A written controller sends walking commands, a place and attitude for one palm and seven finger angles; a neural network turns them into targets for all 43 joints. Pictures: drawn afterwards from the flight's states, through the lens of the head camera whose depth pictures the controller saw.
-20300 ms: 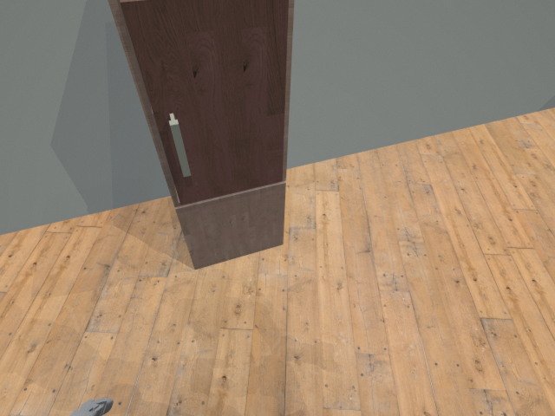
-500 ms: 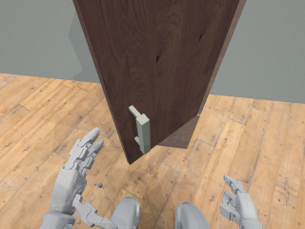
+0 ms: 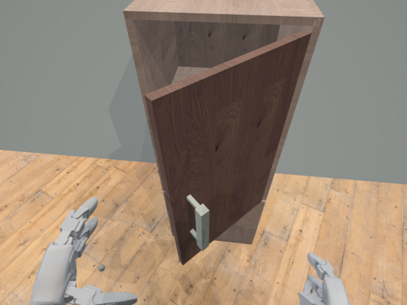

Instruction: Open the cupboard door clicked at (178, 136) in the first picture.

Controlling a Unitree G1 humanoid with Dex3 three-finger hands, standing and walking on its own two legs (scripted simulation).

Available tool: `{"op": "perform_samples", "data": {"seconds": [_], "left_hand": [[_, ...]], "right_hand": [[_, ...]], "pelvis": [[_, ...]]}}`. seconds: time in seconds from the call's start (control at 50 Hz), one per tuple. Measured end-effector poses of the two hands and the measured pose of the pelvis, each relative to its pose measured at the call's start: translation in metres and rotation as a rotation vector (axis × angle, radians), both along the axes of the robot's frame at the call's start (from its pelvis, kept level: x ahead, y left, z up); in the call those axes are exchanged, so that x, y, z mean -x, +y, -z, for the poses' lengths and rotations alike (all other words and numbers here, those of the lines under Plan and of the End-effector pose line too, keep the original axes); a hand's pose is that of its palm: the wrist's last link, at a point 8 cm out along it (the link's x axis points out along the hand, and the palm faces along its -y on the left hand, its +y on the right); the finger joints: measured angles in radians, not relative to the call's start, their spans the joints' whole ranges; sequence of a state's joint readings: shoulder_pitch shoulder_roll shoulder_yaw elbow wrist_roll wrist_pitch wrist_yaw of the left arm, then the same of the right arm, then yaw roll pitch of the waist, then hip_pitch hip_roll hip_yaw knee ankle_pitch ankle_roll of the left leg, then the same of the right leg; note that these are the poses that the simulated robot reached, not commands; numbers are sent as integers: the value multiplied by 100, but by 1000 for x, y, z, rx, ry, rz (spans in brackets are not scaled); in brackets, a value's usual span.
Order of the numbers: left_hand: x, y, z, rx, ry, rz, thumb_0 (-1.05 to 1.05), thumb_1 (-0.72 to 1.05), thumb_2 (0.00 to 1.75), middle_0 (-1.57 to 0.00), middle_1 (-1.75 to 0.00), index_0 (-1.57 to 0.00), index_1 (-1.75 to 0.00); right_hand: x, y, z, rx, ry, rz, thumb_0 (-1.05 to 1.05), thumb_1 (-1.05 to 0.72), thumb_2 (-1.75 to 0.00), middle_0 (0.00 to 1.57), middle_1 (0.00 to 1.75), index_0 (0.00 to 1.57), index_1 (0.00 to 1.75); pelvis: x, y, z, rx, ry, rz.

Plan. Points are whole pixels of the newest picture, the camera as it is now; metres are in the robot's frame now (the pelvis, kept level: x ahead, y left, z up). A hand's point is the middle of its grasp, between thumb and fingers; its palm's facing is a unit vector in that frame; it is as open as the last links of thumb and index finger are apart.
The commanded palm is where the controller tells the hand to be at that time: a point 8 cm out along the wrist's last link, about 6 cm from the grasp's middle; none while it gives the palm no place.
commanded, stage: draw the hand back to the body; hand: left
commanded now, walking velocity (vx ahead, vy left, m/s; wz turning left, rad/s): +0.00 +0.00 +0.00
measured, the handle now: (197, 223) +0.32 +0.04 -0.05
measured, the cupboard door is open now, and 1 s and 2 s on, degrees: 46 46 46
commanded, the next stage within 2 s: step back with the hand held close in 0.90 s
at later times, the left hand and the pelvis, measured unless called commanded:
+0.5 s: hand (18, 208) +0.20 +0.25 +0.21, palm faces +0.44 -0.80 -0.41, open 9.3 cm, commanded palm +0.15 +0.29 +0.23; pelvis +0.01 +0.00 +0.04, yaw +0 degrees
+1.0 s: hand (21, 206) +0.20 +0.24 +0.22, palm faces +0.46 -0.79 -0.40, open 7.4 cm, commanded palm +0.15 +0.28 +0.23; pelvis +0.01 -0.02 +0.05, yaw +0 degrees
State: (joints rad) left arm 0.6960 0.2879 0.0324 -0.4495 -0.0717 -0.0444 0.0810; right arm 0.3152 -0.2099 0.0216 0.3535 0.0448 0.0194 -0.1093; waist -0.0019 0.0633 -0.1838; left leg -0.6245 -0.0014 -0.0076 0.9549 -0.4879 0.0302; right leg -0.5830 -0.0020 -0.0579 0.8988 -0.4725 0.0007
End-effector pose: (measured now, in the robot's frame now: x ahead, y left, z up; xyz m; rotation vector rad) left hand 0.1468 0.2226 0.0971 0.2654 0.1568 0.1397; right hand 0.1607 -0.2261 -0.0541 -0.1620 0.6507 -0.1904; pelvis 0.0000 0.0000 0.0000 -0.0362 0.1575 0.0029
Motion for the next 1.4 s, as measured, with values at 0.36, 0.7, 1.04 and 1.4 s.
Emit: {"op": "perform_samples", "data": {"seconds": [0.36, 0.7, 1.04, 1.4], "left_hand": [[-9, 49, -91, -187, -195, -199, 0, 33, 65, -19, -30, -18, -30], [-10, 59, -129, -228, -312, -268, 1, 83, 87, -20, -30, -20, -30], [-6, 49, -134, -244, -317, -261, 1, 89, 90, -21, -30, -21, -30], [-2, 61, -134, -337, -299, -106, 1, 89, 90, -22, -30, -21, -30]], "right_hand": [[-24, 19, -23, -22, -32, -106, 1, -90, -90, 20, 30, 20, 30], [-23, -6, -29, -8, -10, -109, 1, -91, -90, 20, 30, 20, 30], [-20, -16, -28, -14, -3, -95, 1, -91, -90, 20, 30, 20, 30], [23, -30, -36, 53, 120, 27, 1, -91, -90, 20, 30, 20, 30]], "pelvis": [[-15, 1, -34, -18, -141, -5], [-9, -12, -48, -29, -198, 8], [-6, -23, -52, -30, -224, 11], [24, -5, -53, -19, -162, 30]]}}
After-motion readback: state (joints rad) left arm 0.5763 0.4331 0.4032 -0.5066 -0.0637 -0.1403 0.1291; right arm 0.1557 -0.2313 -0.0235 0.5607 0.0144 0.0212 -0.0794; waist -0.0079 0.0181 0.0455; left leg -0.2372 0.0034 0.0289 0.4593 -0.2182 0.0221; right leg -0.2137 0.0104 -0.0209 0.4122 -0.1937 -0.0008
